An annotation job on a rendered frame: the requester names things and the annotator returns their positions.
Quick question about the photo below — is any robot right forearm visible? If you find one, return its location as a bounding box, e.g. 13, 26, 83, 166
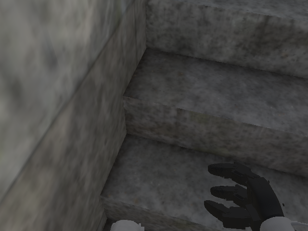
260, 217, 296, 231

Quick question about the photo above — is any robot right hand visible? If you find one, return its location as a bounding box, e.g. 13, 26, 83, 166
204, 162, 285, 231

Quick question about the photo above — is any robot left thigh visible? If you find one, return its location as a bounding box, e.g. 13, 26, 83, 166
111, 219, 144, 231

